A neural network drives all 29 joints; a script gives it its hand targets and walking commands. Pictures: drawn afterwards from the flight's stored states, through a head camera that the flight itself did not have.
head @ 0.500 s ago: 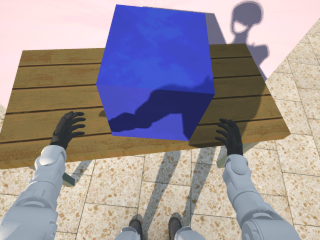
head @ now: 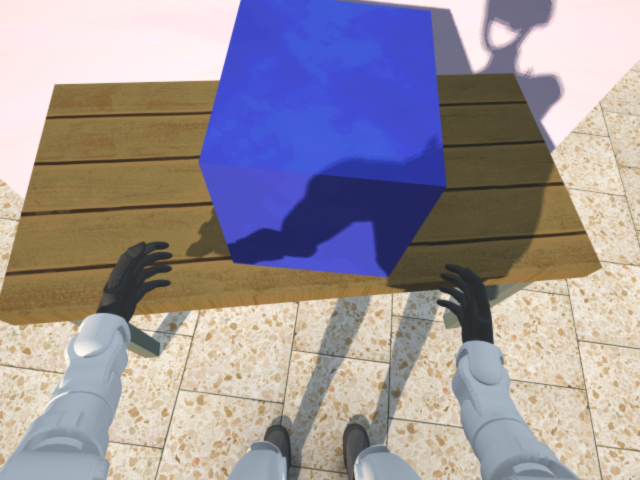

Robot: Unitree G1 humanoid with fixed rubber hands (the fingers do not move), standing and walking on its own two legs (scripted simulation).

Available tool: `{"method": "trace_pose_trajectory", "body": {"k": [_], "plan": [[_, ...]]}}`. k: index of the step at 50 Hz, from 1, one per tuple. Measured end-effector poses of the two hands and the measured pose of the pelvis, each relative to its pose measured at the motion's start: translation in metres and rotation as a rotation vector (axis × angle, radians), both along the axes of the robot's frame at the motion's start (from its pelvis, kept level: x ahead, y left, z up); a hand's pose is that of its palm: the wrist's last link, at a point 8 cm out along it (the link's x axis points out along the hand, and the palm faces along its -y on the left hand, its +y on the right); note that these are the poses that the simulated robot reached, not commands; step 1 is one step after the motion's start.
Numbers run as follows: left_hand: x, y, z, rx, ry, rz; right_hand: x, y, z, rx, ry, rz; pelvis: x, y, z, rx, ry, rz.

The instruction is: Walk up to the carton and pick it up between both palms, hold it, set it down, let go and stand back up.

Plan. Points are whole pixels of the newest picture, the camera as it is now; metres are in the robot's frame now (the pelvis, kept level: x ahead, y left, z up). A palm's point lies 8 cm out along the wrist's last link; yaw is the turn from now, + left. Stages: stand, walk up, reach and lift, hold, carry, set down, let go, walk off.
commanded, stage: set down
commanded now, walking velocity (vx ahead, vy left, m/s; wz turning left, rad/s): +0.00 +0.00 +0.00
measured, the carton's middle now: (323, 148) +0.57 -0.01 -0.03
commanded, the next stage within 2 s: none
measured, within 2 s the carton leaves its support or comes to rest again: neither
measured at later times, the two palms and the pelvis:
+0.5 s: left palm (104, 340) +0.29 +0.27 -0.05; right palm (483, 357) +0.26 -0.21 -0.06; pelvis +0.00 +0.00 +0.00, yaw +0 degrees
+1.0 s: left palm (78, 369) +0.25 +0.28 -0.03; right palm (506, 372) +0.24 -0.22 -0.03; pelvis +0.00 +0.00 +0.01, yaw +1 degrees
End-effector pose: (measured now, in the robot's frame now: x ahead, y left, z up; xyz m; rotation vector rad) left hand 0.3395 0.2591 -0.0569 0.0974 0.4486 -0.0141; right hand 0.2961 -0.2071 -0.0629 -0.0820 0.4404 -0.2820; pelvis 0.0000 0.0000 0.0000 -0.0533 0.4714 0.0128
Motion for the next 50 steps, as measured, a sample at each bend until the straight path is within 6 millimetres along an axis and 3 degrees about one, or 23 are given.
{"method": "trace_pose_trajectory", "body": {"k": [16,40,50], "plan": [[-0.037,0.007,-0.004,0.002,0.025,0.003,-0.033,-0.001,-0.008,-0.006,0.026,0.0,-0.002,0.0,0.002,0.001,-0.03,0.001],[-0.063,0.01,0.035,-0.016,-0.062,0.008,-0.049,-0.004,0.023,0.023,-0.004,-0.029,-0.005,-0.001,0.01,0.006,-0.201,0.009],[-0.086,0.02,0.029,-0.03,-0.022,0.042,-0.06,-0.011,0.036,0.003,-0.009,-0.059,0.003,-0.001,0.014,0.01,-0.294,0.014]]}}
